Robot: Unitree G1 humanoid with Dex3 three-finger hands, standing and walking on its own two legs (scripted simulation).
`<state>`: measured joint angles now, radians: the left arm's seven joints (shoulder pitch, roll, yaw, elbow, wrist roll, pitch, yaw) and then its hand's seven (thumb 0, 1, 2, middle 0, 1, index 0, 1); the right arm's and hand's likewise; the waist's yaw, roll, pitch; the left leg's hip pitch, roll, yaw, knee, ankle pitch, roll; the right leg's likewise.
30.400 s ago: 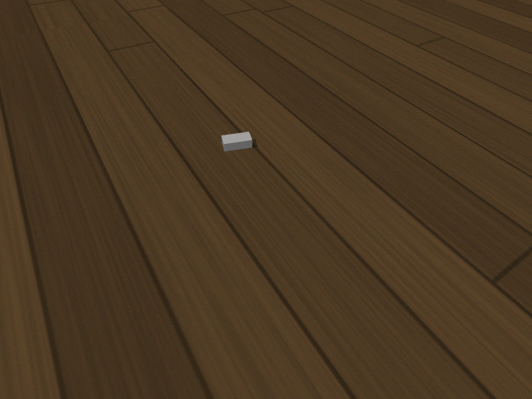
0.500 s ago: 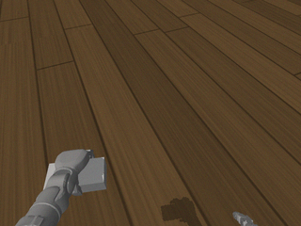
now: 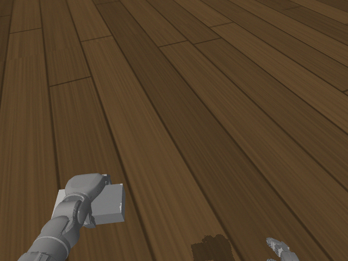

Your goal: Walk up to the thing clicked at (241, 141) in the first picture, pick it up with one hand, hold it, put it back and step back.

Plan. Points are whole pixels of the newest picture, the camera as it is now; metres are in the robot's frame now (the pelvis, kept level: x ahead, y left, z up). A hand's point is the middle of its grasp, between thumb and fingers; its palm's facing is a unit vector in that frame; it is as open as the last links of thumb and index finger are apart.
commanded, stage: hold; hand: left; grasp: from above
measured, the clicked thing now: (91, 205) +0.28 +0.23 -0.09
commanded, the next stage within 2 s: crouch in 0.94 s
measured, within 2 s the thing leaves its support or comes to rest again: neither
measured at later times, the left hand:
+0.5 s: hand (90, 203) +0.27 +0.21 -0.05, palm faces -0.47 -0.08 -0.88, open 11.1 cm
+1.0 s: hand (90, 199) +0.28 +0.22 -0.05, palm faces -0.47 -0.07 -0.88, open 11.1 cm
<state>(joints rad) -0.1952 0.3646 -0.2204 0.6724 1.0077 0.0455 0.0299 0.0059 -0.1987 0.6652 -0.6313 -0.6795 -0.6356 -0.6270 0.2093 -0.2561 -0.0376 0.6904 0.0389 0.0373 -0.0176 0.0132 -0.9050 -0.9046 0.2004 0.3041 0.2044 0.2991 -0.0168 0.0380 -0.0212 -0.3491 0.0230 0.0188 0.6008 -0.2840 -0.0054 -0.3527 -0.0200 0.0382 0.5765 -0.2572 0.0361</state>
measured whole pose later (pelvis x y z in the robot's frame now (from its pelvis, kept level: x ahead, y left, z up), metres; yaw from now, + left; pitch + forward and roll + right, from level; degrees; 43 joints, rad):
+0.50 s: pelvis +0.00 -0.01 +0.00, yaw +0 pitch +1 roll +0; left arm -0.18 0.37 -0.21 0.61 1.00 0.03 -0.02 0.01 -0.20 0.67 -0.64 -0.68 -0.64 -0.62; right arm 0.18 -0.25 -0.03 0.68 0.05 0.04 -0.03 0.01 -0.90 -0.91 0.20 0.30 0.20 0.30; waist 0.00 0.04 0.00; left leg -0.30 0.02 0.01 0.55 -0.26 -0.01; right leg -0.31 -0.02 0.03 0.54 -0.24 0.03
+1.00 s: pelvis +0.00 +0.00 +0.01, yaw +0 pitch +1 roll +0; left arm -0.20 0.37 -0.21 0.64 1.01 0.04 0.00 0.01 -0.20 0.66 -0.63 -0.68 -0.64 -0.62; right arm 0.19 -0.25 -0.03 0.70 0.05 0.05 -0.03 0.01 -0.90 -0.90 0.20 0.30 0.20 0.30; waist -0.01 0.04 0.00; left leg -0.28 0.02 0.02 0.53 -0.26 -0.01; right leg -0.29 -0.02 0.04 0.51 -0.23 0.03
